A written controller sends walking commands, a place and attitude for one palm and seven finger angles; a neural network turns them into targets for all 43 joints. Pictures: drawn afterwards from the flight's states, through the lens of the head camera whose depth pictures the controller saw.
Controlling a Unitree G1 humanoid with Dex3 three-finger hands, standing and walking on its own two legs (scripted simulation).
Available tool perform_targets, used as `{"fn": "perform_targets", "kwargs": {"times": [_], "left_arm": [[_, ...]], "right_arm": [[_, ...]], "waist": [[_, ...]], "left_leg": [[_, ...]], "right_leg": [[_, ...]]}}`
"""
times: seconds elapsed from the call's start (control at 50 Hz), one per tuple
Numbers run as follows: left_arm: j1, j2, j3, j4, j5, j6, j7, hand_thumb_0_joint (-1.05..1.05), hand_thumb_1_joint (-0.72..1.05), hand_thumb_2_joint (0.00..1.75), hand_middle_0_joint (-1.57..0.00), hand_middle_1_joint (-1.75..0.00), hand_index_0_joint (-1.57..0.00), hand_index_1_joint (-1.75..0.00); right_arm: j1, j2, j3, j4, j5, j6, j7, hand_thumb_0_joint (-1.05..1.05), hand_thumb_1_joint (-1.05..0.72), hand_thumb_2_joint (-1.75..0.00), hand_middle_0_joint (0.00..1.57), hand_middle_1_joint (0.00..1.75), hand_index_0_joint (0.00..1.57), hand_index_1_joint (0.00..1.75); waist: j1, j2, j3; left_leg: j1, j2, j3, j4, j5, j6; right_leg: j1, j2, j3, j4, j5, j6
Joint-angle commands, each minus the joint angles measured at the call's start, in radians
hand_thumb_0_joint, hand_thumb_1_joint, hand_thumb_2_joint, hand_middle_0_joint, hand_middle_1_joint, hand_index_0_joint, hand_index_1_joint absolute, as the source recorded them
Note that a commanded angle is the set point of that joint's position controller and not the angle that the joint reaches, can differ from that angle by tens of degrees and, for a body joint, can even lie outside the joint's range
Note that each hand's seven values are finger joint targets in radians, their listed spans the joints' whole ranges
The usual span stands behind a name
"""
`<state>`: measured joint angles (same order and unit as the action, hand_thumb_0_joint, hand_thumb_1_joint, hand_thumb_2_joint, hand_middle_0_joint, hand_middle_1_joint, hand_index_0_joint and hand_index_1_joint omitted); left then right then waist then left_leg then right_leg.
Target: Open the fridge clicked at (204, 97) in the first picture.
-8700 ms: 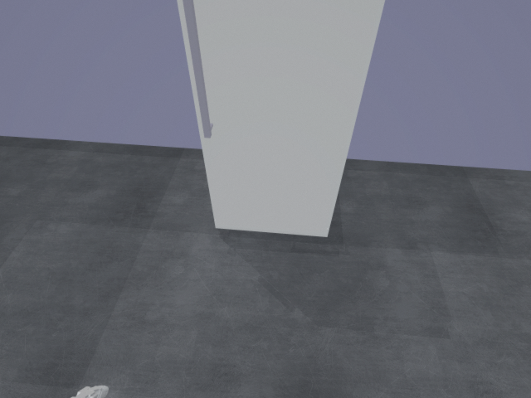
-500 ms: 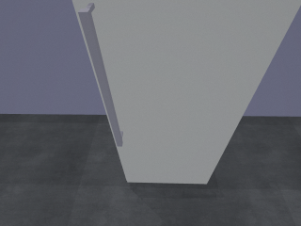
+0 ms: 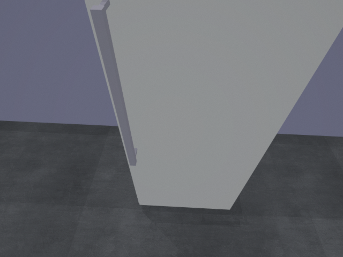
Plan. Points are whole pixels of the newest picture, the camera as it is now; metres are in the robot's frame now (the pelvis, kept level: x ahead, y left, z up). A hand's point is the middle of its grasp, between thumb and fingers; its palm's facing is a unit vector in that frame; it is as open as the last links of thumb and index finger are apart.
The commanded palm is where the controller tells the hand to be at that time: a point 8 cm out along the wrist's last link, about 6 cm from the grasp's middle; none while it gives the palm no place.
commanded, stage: look again from close up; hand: left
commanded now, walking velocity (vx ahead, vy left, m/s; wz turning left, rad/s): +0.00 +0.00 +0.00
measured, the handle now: (123, 106) +0.46 +0.16 +0.10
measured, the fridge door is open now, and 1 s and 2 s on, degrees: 0 0 0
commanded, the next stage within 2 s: raise the hand to about handle height in 0.66 s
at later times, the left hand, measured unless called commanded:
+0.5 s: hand out of the picture +0.01 +0.17 -0.17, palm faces +0.00 -0.98 -0.21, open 7.3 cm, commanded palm none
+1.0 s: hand (99, 208) +0.21 +0.18 +0.02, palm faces +0.18 -0.98 -0.03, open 7.7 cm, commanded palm +0.10 +0.23 -0.06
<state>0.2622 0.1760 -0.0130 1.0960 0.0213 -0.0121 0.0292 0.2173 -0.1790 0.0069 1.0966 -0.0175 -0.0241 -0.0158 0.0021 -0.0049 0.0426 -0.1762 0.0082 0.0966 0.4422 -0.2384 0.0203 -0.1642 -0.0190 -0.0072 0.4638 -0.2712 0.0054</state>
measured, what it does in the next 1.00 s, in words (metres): stands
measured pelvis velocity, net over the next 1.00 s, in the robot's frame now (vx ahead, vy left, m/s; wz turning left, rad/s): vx -0.02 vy -0.01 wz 0.05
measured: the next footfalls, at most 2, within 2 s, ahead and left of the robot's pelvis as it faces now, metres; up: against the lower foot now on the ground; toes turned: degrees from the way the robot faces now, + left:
none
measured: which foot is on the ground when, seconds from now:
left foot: down 0.00-1.00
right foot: down 0.00-1.00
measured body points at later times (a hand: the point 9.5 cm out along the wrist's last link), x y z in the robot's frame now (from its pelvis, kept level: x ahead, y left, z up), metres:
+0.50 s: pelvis +0.00 -0.01 +0.00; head +0.01 -0.01 +0.45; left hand +0.02 +0.22 -0.16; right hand +0.02 -0.24 -0.16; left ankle +0.00 +0.10 -0.74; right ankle -0.01 -0.12 -0.74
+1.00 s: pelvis -0.02 -0.01 -0.02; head -0.02 -0.02 +0.43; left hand +0.20 +0.23 +0.02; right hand +0.14 -0.26 -0.11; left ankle +0.00 +0.10 -0.74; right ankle -0.01 -0.12 -0.74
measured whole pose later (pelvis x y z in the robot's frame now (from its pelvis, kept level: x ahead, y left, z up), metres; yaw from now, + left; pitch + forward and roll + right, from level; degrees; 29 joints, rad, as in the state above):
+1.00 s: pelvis -0.02 -0.01 -0.02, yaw +3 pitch +3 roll +1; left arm 0.27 0.17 0.12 0.21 -0.21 -0.36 -0.07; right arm 0.22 -0.24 -0.02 0.74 0.01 -0.25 -0.04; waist -0.04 0.01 -0.08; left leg -0.43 0.01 0.05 0.69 -0.31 0.01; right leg -0.41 -0.03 -0.05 0.72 -0.37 -0.01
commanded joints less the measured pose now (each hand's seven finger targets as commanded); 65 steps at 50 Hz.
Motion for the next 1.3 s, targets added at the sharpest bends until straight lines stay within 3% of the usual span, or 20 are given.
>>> {"fn": "perform_targets", "kwargs": {"times": [0.0, 0.72, 0.74, 0.76, 0.78, 0.8, 0.82, 0.84, 0.88, 0.92, 0.94, 0.96, 0.98, 1.0, 1.08, 1.12, 1.16, 1.2, 1.22, 1.28], "left_arm": [[0.047, 0.120, 0.026, -0.032, -0.003, -0.019, 0.005, 0.00, 0.90, 0.90, -0.20, -0.30, -0.20, -0.30], [0.043, 0.131, 0.032, -0.025, -0.006, -0.023, 0.003, 0.00, 0.90, 0.90, -0.20, -0.30, -0.20, -0.30], [0.130, 0.100, 0.022, 0.010, 0.002, -0.030, 0.044, 0.00, 0.90, 0.90, -0.20, -0.30, -0.20, -0.30], [-0.629, 0.349, 0.170, -1.512, -0.208, -0.243, 0.030, 0.00, 0.88, 0.89, -0.20, -0.32, -0.20, -0.32], [-0.436, 0.400, 0.235, -1.418, -0.153, -0.224, 0.065, 0.00, 0.85, 0.88, -0.20, -0.33, -0.20, -0.33], [-0.156, 0.214, 0.128, -1.203, -0.150, -0.193, 0.080, 0.00, 0.83, 0.87, -0.21, -0.34, -0.21, -0.34], [0.144, -0.026, -0.007, -0.937, -0.163, -0.094, 0.074, 0.00, 0.81, 0.86, -0.21, -0.36, -0.21, -0.36], [-0.029, 0.034, 0.058, -1.111, -0.212, -0.119, 0.057, 0.00, 0.78, 0.85, -0.21, -0.37, -0.21, -0.37], [0.006, 0.062, 0.111, -1.023, -0.196, -0.231, 0.001, 0.00, 0.74, 0.83, -0.21, -0.40, -0.21, -0.40], [0.276, -0.004, 0.147, -0.788, -0.236, -0.343, -0.091, 0.00, 0.69, 0.81, -0.22, -0.43, -0.22, -0.43], [0.340, 0.000, 0.169, -0.776, -0.254, -0.418, -0.155, 0.00, 0.67, 0.80, -0.22, -0.45, -0.22, -0.45], [0.399, 0.004, 0.178, -0.790, -0.273, -0.488, -0.225, 0.00, 0.64, 0.79, -0.22, -0.47, -0.22, -0.47], [0.439, 0.055, 0.229, -0.755, -0.278, -0.537, -0.298, 0.00, 0.62, 0.78, -0.22, -0.48, -0.22, -0.48], [0.403, 0.081, 0.230, -0.780, -0.286, -0.581, -0.370, 0.00, 0.60, 0.77, -0.22, -0.50, -0.22, -0.50], [0.230, 0.207, 0.346, -0.937, -0.327, -0.549, -0.445, 0.00, 0.50, 0.73, -0.23, -0.55, -0.23, -0.55], [0.063, 0.218, 0.357, -1.135, -0.365, -0.573, -0.418, 0.00, 0.46, 0.71, -0.23, -0.58, -0.23, -0.58], [-0.066, 0.240, 0.358, -1.375, -0.372, -0.654, -0.373, 0.00, 0.41, 0.69, -0.24, -0.62, -0.24, -0.62], [-0.120, 0.233, 0.295, -1.515, -0.349, -0.709, -0.350, 0.00, 0.36, 0.67, -0.24, -0.64, -0.24, -0.64], [-0.095, 0.182, 0.220, -1.513, -0.340, -0.718, -0.353, 0.00, 0.34, 0.66, -0.24, -0.66, -0.24, -0.66], [-0.093, 0.174, 0.159, -1.376, -0.339, -0.652, -0.412, 0.00, 0.27, 0.63, -0.25, -0.70, -0.25, -0.70]], "right_arm": [[0.047, -0.114, -0.025, -0.027, 0.005, -0.014, -0.009, 0.00, -0.90, -0.90, 0.20, 0.30, 0.20, 0.30], [0.049, -0.116, -0.027, 0.000, 0.004, -0.014, -0.011, 0.00, -0.90, -0.90, 0.20, 0.30, 0.20, 0.30], [-0.020, -0.115, -0.028, -0.065, 0.016, -0.014, -0.003, 0.00, -0.90, -0.90, 0.20, 0.30, 0.20, 0.30], [0.015, -0.265, -0.043, -0.413, 0.070, -0.149, -0.048, 0.00, -0.90, -0.90, 0.20, 0.30, 0.20, 0.30], [-0.074, -0.160, -0.003, -0.380, 0.072, -0.218, -0.085, 0.00, -0.90, -0.90, 0.20, 0.30, 0.20, 0.30], [-0.036, -0.190, -0.022, -0.351, 0.048, -0.251, -0.086, 0.00, -0.90, -0.90, 0.20, 0.30, 0.20, 0.30], [-0.033, -0.138, -0.021, -0.327, 0.072, -0.258, -0.075, 0.00, -0.90, -0.90, 0.20, 0.30, 0.20, 0.30], [-0.026, -0.194, -0.034, -0.395, 0.075, -0.263, -0.067, 0.00, -0.90, -0.90, 0.20, 0.30, 0.20, 0.30], [-0.036, -0.204, -0.064, -0.450, 0.053, -0.279, -0.064, 0.00, -0.90, -0.90, 0.20, 0.30, 0.20, 0.30], [-0.067, -0.187, -0.074, -0.486, 0.034, -0.276, -0.041, 0.00, -0.90, -0.90, 0.20, 0.30, 0.20, 0.30], [-0.084, -0.187, -0.084, -0.508, 0.028, -0.275, -0.026, 0.00, -0.90, -0.90, 0.20, 0.30, 0.20, 0.30], [-0.095, -0.190, -0.094, -0.539, 0.025, -0.274, -0.009, 0.00, -0.90, -0.90, 0.20, 0.30, 0.20, 0.30], [-0.102, -0.200, -0.106, -0.573, 0.028, -0.267, 0.012, 0.00, -0.90, -0.90, 0.20, 0.30, 0.20, 0.30], [-0.118, -0.208, -0.110, -0.610, 0.030, -0.266, 0.024, 0.00, -0.90, -0.90, 0.20, 0.30, 0.20, 0.30], [-0.123, -0.206, -0.109, -0.705, 0.045, -0.244, 0.010, 0.00, -0.90, -0.90, 0.20, 0.30, 0.20, 0.30], [-0.110, -0.190, -0.099, -0.740, 0.043, -0.255, -0.007, 0.00, -0.90, -0.90, 0.20, 0.30, 0.20, 0.30], [-0.077, -0.175, -0.089, -0.725, 0.032, -0.272, -0.021, 0.00, -0.90, -0.90, 0.20, 0.30, 0.20, 0.30], [-0.045, -0.180, -0.081, -0.693, 0.021, -0.283, -0.036, 0.00, -0.90, -0.90, 0.20, 0.30, 0.20, 0.30], [-0.046, -0.180, -0.072, -0.676, 0.022, -0.292, -0.042, 0.00, -0.90, -0.90, 0.20, 0.30, 0.20, 0.30], [-0.041, -0.208, -0.054, -0.640, 0.038, -0.312, -0.057, 0.00, -0.90, -0.90, 0.20, 0.30, 0.20, 0.30]], "waist": [[-0.002, -0.003, 0.000], [0.003, 0.012, -0.008], [0.027, 0.007, 0.015], [-0.091, 0.138, -0.476], [-0.015, 0.257, -0.334], [-0.004, 0.228, -0.347], [-0.027, 0.108, -0.171], [-0.050, 0.045, -0.096], [-0.052, -0.059, -0.015], [0.020, -0.276, 0.025], [0.046, -0.313, 0.002], [0.065, -0.304, -0.038], [0.086, -0.213, -0.064], [0.071, -0.168, -0.111], [0.080, 0.004, -0.248], [0.045, 0.079, -0.320], [0.014, 0.181, -0.417], [-0.025, 0.190, -0.437], [-0.044, 0.207, -0.409], [-0.092, 0.157, -0.309]], "left_leg": [[0.016, 0.108, -0.106, -0.091, 0.133, 0.012], [0.029, 0.113, -0.103, -0.101, 0.145, 0.003], [-0.033, 0.124, -0.061, 0.106, 0.186, -0.023], [0.210, -0.012, -0.089, -0.016, 0.260, 0.004], [0.240, 0.016, -0.033, -0.019, 0.278, 0.000], [0.162, 0.027, -0.058, -0.029, 0.241, -0.012], [0.066, 0.039, -0.076, -0.024, 0.160, -0.002], [-0.009, 0.028, -0.112, -0.003, 0.098, -0.001], [-0.119, 0.001, -0.104, 0.080, 0.016, -0.008], [-0.310, -0.007, -0.096, 0.174, -0.051, -0.024], [-0.384, -0.012, -0.090, 0.228, -0.064, -0.028], [-0.422, -0.020, -0.079, 0.272, -0.051, -0.034], [-0.424, -0.028, -0.070, 0.307, -0.013, -0.041], [-0.445, -0.037, -0.062, 0.354, 0.010, -0.044], [-0.540, -0.051, -0.036, 0.459, -0.060, -0.020], [-0.526, -0.037, -0.051, 0.497, -0.099, -0.009], [-0.467, -0.017, -0.082, 0.545, -0.064, 0.002], [-0.445, 0.001, -0.110, 0.570, -0.058, 0.010], [-0.440, 0.006, -0.117, 0.578, -0.058, 0.014], [-0.502, 0.015, -0.146, 0.591, -0.112, 0.019]], "right_leg": [[-0.048, -0.088, 0.078, -0.085, 0.171, -0.038], [-0.039, -0.091, 0.084, -0.108, 0.177, -0.043], [-0.052, -0.145, 0.122, -0.104, 0.440, -0.018], [0.048, -0.032, 0.021, -0.002, 0.386, -0.036], [-0.014, -0.001, 0.022, 0.015, 0.254, -0.040], [-0.020, 0.004, -0.054, 0.041, 0.127, -0.044], [-0.113, 0.008, -0.065, 0.017, 0.102, -0.029], [-0.148, 0.001, -0.079, 0.018, 0.086, -0.021], [-0.265, 0.008, -0.089, 0.035, -0.015, -0.016], [-0.395, 0.020, -0.097, 0.117, -0.129, -0.014], [-0.423, 0.019, -0.085, 0.171, -0.139, -0.017], [-0.413, 0.018, -0.072, 0.221, -0.100, -0.023], [-0.384, 0.011, -0.051, 0.264, -0.021, -0.036], [-0.368, 0.001, -0.041, 0.307, 0.045, -0.040], [-0.423, -0.011, 0.031, 0.364, -0.060, -0.030], [-0.481, -0.005, 0.052, 0.370, -0.172, -0.023], [-0.511, 0.007, 0.059, 0.402, -0.139, -0.028], [-0.577, 0.028, 0.043, 0.445, -0.127, -0.039], [-0.611, 0.030, 0.032, 0.451, -0.122, -0.042], [-0.650, 0.042, 0.017, 0.439, -0.153, -0.034]]}}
